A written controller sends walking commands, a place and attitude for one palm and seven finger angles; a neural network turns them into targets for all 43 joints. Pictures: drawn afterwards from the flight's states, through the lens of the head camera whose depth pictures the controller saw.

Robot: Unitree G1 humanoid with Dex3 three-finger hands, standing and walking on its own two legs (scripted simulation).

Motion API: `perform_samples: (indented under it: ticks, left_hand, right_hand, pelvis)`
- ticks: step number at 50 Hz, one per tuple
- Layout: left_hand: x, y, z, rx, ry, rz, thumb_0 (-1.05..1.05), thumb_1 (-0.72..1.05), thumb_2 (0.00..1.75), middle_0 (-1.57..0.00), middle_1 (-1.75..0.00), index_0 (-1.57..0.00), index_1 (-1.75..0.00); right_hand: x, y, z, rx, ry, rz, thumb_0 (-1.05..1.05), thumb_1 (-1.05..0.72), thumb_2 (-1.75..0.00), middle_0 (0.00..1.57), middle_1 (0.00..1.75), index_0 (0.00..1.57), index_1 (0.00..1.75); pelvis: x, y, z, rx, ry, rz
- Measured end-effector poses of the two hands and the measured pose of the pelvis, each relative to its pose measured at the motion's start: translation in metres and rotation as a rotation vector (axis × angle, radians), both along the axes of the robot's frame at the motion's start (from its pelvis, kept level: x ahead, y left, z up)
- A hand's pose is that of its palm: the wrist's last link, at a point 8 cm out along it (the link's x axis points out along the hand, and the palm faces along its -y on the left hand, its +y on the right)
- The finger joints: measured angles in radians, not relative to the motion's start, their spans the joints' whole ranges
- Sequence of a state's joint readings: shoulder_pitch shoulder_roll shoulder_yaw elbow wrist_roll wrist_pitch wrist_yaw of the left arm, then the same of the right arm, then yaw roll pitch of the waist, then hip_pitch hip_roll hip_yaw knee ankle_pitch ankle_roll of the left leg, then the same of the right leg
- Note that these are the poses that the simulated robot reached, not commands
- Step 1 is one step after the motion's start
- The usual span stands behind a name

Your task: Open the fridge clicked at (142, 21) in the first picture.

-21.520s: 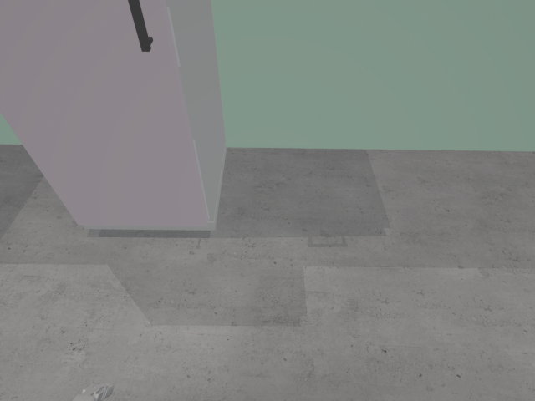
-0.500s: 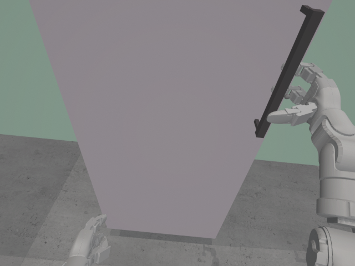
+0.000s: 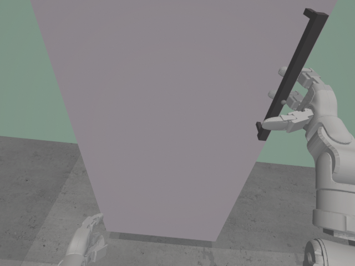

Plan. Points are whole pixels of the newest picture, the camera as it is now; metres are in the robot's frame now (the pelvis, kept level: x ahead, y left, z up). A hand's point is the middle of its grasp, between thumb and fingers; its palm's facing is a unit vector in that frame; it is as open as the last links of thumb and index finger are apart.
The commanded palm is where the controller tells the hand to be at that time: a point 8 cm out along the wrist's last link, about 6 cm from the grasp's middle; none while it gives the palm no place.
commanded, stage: slide the fingers in behind the handle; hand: right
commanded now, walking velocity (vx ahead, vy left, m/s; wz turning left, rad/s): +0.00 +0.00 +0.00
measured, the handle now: (281, 84) +0.43 -0.19 +0.26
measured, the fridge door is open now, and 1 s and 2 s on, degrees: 0 0 0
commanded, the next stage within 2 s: grip the handle and tug to test in 0.52 s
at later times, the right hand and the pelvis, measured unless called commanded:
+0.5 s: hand (282, 102) +0.37 -0.17 +0.25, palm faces +0.08 +1.00 -0.02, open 14.4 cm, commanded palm +0.34 -0.21 +0.26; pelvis +0.00 -0.01 +0.00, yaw +0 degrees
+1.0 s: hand (281, 101) +0.37 -0.17 +0.25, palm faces +0.09 +1.00 -0.02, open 11.2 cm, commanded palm +0.34 -0.21 +0.26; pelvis +0.00 -0.01 +0.00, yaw +0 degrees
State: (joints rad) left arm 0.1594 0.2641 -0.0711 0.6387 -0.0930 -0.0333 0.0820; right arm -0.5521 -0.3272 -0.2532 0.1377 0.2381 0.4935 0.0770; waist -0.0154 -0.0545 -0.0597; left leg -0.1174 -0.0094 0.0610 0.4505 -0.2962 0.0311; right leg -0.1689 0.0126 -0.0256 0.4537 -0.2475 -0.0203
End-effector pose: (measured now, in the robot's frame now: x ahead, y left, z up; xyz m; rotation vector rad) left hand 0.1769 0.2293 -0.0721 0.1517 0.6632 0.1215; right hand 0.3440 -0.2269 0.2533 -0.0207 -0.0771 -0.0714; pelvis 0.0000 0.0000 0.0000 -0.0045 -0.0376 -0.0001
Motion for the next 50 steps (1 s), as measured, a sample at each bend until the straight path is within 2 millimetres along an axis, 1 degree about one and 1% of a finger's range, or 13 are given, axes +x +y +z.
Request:
perform_samples:
  ticks: [5, 10, 27, 35, 41, 50]
  left_hand:
    - [0.007, -0.005, 0.003, -0.002, -0.013, -0.019, 0.01, 0.90, 0.90, -0.20, -0.30, -0.20, -0.30]
    - [0.010, -0.009, 0.003, -0.007, -0.015, -0.030, 0.01, 0.90, 0.90, -0.20, -0.30, -0.20, -0.30]
    - [0.000, -0.014, -0.004, -0.005, 0.025, -0.025, 0.01, 0.90, 0.90, -0.20, -0.30, -0.20, -0.30]
    - [-0.001, -0.016, -0.004, -0.006, 0.024, -0.026, 0.01, 0.90, 0.90, -0.20, -0.30, -0.20, -0.30]
    - [0.001, -0.018, -0.002, -0.006, 0.017, -0.026, 0.01, 0.90, 0.90, -0.20, -0.30, -0.20, -0.30]
    - [0.004, -0.018, -0.001, -0.005, 0.013, -0.030, 0.01, 0.90, 0.90, -0.20, -0.30, -0.20, -0.30]
  right_hand:
    - [-0.001, 0.001, 0.000, 0.003, 0.003, -0.006, -0.01, 0.50, -0.30, 0.30, 1.20, 0.25, 1.17]
    - [-0.001, 0.002, 0.000, 0.001, 0.002, -0.007, -0.01, 0.50, -0.30, 0.30, 1.20, 0.24, 1.17]
    - [-0.002, 0.003, 0.000, -0.004, -0.002, -0.009, -0.01, 0.50, -0.30, 0.30, 1.20, 0.22, 1.18]
    - [-0.003, 0.005, 0.000, -0.004, -0.004, -0.015, -0.01, 0.49, -0.31, 0.30, 1.20, 0.20, 1.17]
    - [-0.002, 0.004, 0.000, -0.002, -0.004, -0.013, -0.01, 0.36, -0.36, 0.31, 1.21, 0.21, 1.18]
    - [0.000, 0.005, 0.000, -0.001, -0.002, -0.022, -0.01, 0.00, -0.51, 0.34, 1.26, 0.24, 1.24]
  pelvis:
    - [-0.001, 0.000, 0.000, 0.000, -0.001, -0.005]
    - [-0.001, 0.000, 0.000, 0.000, -0.002, -0.006]
    - [-0.002, -0.006, 0.000, 0.001, -0.006, -0.006]
    - [-0.002, -0.008, 0.000, 0.001, -0.008, -0.005]
    - [-0.002, -0.009, 0.000, 0.001, -0.009, -0.003]
    - [-0.001, -0.009, 0.000, 0.002, -0.007, -0.004]
